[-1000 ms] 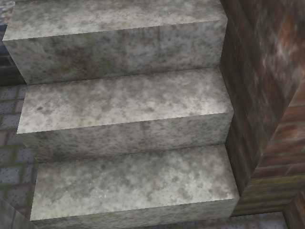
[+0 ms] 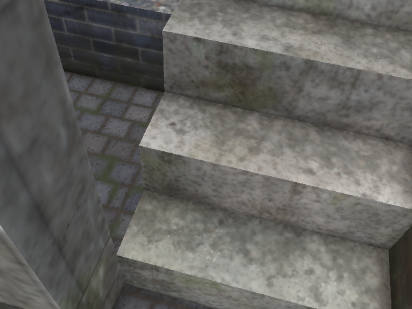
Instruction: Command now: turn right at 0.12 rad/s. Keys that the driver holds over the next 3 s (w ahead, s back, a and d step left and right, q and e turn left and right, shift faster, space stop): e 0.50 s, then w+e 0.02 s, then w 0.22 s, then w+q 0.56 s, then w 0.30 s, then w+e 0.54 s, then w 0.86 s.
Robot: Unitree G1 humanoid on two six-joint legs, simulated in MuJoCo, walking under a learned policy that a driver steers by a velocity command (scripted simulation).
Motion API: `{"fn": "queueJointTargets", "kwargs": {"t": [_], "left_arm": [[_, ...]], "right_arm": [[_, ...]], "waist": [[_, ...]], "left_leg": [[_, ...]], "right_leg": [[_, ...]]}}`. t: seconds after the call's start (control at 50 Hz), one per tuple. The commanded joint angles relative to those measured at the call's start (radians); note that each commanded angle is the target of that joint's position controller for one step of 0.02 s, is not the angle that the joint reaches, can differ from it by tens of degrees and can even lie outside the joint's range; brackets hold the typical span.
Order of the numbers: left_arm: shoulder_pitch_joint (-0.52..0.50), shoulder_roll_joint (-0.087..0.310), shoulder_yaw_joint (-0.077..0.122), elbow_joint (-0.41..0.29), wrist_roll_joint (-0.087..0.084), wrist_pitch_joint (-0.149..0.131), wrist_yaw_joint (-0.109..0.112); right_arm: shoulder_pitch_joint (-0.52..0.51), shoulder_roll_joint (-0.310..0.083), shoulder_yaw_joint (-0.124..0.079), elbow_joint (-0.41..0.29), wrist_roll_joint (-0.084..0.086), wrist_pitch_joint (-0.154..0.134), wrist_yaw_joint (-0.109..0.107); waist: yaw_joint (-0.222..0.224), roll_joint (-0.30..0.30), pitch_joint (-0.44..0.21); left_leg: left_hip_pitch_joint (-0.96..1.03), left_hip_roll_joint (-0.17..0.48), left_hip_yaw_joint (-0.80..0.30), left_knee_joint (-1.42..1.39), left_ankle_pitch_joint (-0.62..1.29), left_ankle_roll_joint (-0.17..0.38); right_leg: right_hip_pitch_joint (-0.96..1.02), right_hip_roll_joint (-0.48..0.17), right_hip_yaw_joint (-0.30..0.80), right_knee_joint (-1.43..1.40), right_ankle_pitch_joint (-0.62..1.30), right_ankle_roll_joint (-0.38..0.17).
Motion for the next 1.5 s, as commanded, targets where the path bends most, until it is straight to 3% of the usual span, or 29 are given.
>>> {"fn": "queueJointTargets", "kwargs": {"t": [0.02,0.2,0.3,0.36,0.38,0.4,0.42,0.44,0.48,0.52,0.54,0.56,0.58,0.6,0.68,0.84,0.88,0.9,0.92,0.96,1.02,1.1,1.18,1.26,1.28,1.3,1.32,1.36,1.5], "left_arm": [[0.049,0.116,0.042,-0.019,-0.006,0.003,0.012],[-0.074,0.047,0.035,-0.102,-0.016,0.0,-0.017],[-0.065,0.054,0.034,-0.167,-0.02,0.02,-0.037],[0.012,0.071,0.039,-0.166,-0.003,0.027,-0.049],[0.059,0.122,0.057,-0.164,-0.002,0.027,-0.036],[0.088,0.27,0.086,-0.186,0.01,0.024,-0.012],[0.098,0.261,0.068,-0.204,0.036,0.001,-0.024],[0.064,0.232,0.063,-0.218,0.028,-0.025,-0.032],[-0.036,0.199,0.055,-0.23,0.006,-0.026,-0.024],[-0.062,0.188,0.044,-0.238,0.002,-0.014,-0.013],[-0.031,0.103,0.024,-0.19,-0.011,0.006,-0.03],[-0.017,0.088,0.015,-0.171,-0.01,0.004,-0.03],[-0.039,0.157,0.027,-0.215,-0.003,-0.012,-0.009],[-0.039,0.154,0.025,-0.211,0.003,-0.017,0.003],[-0.013,0.155,0.018,-0.196,0.027,-0.016,0.024],[-0.008,0.136,0.002,-0.17,0.021,-0.032,-0.016],[-0.047,0.074,-0.021,-0.188,0.04,-0.052,-0.019],[-0.042,0.042,-0.03,-0.221,0.055,-0.068,-0.01],[-0.083,0.091,-0.022,-0.247,0.044,-0.085,-0.003],[-0.088,0.142,-0.002,-0.239,0.007,-0.102,-0.014],[-0.125,0.116,-0.002,-0.228,0.03,-0.122,-0.018],[-0.147,-0.003,-0.048,-0.227,0.021,-0.114,-0.005],[-0.184,0.059,-0.04,-0.246,0.002,-0.111,0.011],[-0.023,0.108,-0.008,-0.222,0.019,-0.123,0.015],[0.054,0.196,0.025,-0.227,0.046,-0.121,0.017],[0.112,0.221,0.046,-0.189,0.055,-0.107,0.008],[0.097,0.111,0.02,-0.188,0.048,-0.096,0.0],[0.07,0.013,-0.004,-0.189,0.029,-0.089,-0.014],[-0.097,-0.028,-0.026,-0.152,0.022,-0.096,-0.02]], "right_arm": [[-0.073,-0.136,-0.038,-0.051,-0.001,-0.033,-0.021],[-0.047,-0.201,-0.077,-0.034,-0.009,-0.003,-0.048],[-0.086,-0.245,-0.093,-0.058,0.017,-0.01,-0.029],[-0.123,-0.236,-0.093,-0.079,0.021,0.0,-0.034],[-0.072,-0.203,-0.085,-0.065,0.015,-0.003,-0.027],[-0.1,-0.128,-0.061,-0.123,-0.03,-0.014,-0.014],[-0.147,-0.167,-0.065,-0.137,-0.015,-0.03,-0.01],[-0.145,-0.246,-0.087,-0.121,0.012,-0.035,0.004],[-0.14,-0.233,-0.082,-0.108,0.0,-0.027,-0.008],[-0.112,-0.233,-0.08,-0.107,-0.012,-0.014,-0.018],[-0.005,-0.2,-0.064,-0.059,-0.056,0.027,0.003],[0.008,-0.188,-0.053,-0.046,-0.052,0.047,0.007],[-0.104,-0.208,-0.07,-0.11,-0.001,0.017,0.003],[-0.143,-0.216,-0.066,-0.12,0.007,0.001,0.001],[-0.17,-0.175,-0.048,-0.119,-0.004,-0.052,0.007],[-0.054,-0.162,-0.035,-0.091,0.007,-0.088,0.037],[0.044,-0.186,-0.037,-0.071,0.01,-0.089,0.027],[0.12,-0.292,-0.07,-0.035,0.019,-0.098,0.026],[0.19,-0.337,-0.092,-0.041,0.02,-0.1,0.036],[0.189,-0.273,-0.085,-0.046,0.017,-0.131,0.033],[0.133,-0.229,-0.083,-0.079,0.026,-0.124,0.016],[0.059,-0.22,-0.084,-0.106,0.032,-0.083,0.004],[0.078,-0.237,-0.102,-0.125,0.041,-0.068,0.009],[0.021,-0.169,-0.079,-0.156,0.054,-0.074,0.022],[-0.008,-0.135,-0.068,-0.171,0.065,-0.099,0.016],[0.095,-0.129,-0.06,-0.177,0.083,-0.108,0.013],[0.145,-0.193,-0.072,-0.142,0.085,-0.085,0.016],[0.073,-0.159,-0.059,-0.167,0.053,-0.062,0.015],[0.004,0.002,0.003,-0.159,0.001,-0.052,0.033]], "waist": [[-0.001,0.201,-0.06],[-0.085,0.156,-0.044],[-0.05,0.176,-0.096],[0.009,0.164,-0.13],[0.023,0.063,-0.143],[-0.009,-0.282,-0.161],[0.021,-0.242,-0.269],[0.029,-0.091,-0.251],[-0.029,0.034,-0.142],[-0.057,-0.011,-0.157],[-0.063,-0.013,-0.141],[-0.053,-0.052,-0.135],[-0.047,-0.039,-0.157],[-0.025,-0.041,-0.151],[0.006,-0.096,-0.097],[-0.025,-0.05,-0.036],[-0.064,-0.006,-0.076],[-0.042,0.199,-0.072],[-0.093,0.332,-0.036],[-0.072,0.196,0.0],[-0.053,0.098,-0.066],[-0.036,0.142,-0.113],[-0.067,0.198,-0.124],[0.018,0.165,-0.216],[0.055,0.034,-0.267],[0.015,-0.268,-0.258],[-0.008,-0.162,-0.204],[0.0,-0.046,-0.111],[-0.086,-0.013,-0.069]], "left_leg": [[0.086,0.255,-0.141,-0.201,0.444,0.173],[0.182,0.294,-0.064,-0.187,0.361,0.197],[0.201,0.356,-0.065,-0.098,0.601,0.209],[0.131,0.298,0.019,0.072,0.566,0.122],[0.015,0.23,0.087,0.238,0.464,0.048],[-0.357,0.094,0.13,0.588,-0.239,-0.054],[-0.45,0.006,-0.079,0.798,-0.474,-0.092],[-0.479,0.028,-0.139,0.857,-0.427,-0.096],[-0.521,0.052,-0.141,0.793,-0.264,-0.108],[-0.418,0.039,-0.133,0.773,-0.15,-0.126],[-0.337,0.046,-0.098,0.678,-0.055,-0.121],[-0.294,0.038,-0.071,0.631,-0.022,-0.123],[-0.349,0.029,-0.086,0.62,-0.029,-0.137],[-0.373,0.043,-0.102,0.567,-0.013,-0.138],[-0.286,0.028,-0.083,0.296,-0.016,-0.126],[-0.047,-0.005,-0.01,-0.026,-0.022,-0.017],[0.104,0.072,-0.123,-0.05,0.044,0.046],[0.161,0.175,-0.37,-0.153,-0.063,0.134],[0.229,0.322,-0.682,-0.294,-0.151,0.267],[0.264,0.333,-0.686,-0.283,-0.053,0.278],[0.286,0.223,-0.455,-0.247,0.345,0.211],[0.066,0.096,-0.259,-0.165,0.612,0.168],[0.11,0.135,-0.395,-0.106,0.494,0.151],[0.043,0.058,-0.435,0.074,0.466,0.073],[-0.164,-0.03,-0.338,0.317,0.318,0.014],[-0.389,-0.105,-0.265,0.575,-0.302,-0.04],[-0.458,-0.026,-0.242,0.809,-0.392,-0.069],[-0.542,-0.002,-0.204,0.939,-0.311,-0.101],[-0.058,0.059,-0.046,0.354,0.022,-0.111]], "right_leg": [[-0.035,0.007,0.078,0.096,0.083,0.026],[-0.09,-0.022,-0.045,-0.031,0.062,0.018],[0.001,0.009,-0.085,-0.158,0.053,-0.053],[0.185,0.055,-0.111,-0.406,0.203,-0.115],[0.332,0.052,-0.053,-0.512,0.392,-0.156],[0.566,-0.222,0.35,-0.504,0.995,-0.297],[0.537,-0.347,0.541,-0.538,1.073,-0.488],[0.527,-0.314,0.45,-0.562,0.95,-0.481],[0.456,-0.213,0.327,-0.546,0.823,-0.37],[0.354,-0.155,0.283,-0.575,0.696,-0.339],[0.356,-0.083,0.184,-0.609,0.701,-0.309],[0.317,-0.06,0.172,-0.633,0.576,-0.3],[0.326,-0.115,0.264,-0.645,0.352,-0.335],[0.342,-0.124,0.297,-0.674,0.179,-0.336],[0.29,-0.113,0.297,-0.723,0.05,-0.298],[0.185,-0.095,0.273,-0.638,-0.005,-0.275],[0.09,-0.027,0.184,-0.477,0.078,-0.21],[-0.054,0.105,0.003,-0.282,0.044,-0.131],[-0.234,0.117,-0.009,-0.096,-0.087,-0.091],[-0.36,0.067,0.074,0.157,-0.024,-0.077],[-0.333,0.036,0.05,0.11,0.156,-0.054],[-0.003,0.111,-0.058,-0.169,0.152,-0.012],[0.024,0.107,-0.013,-0.354,0.218,-0.046],[0.414,0.037,0.03,-0.613,0.397,-0.116],[0.637,-0.123,0.212,-0.577,0.573,-0.176],[0.681,-0.31,0.499,-0.644,0.605,-0.343],[0.607,-0.368,0.504,-0.62,0.524,-0.397],[0.521,-0.257,0.341,-0.655,0.373,-0.359],[0.099,-0.082,-0.026,-0.709,0.699,-0.294]]}}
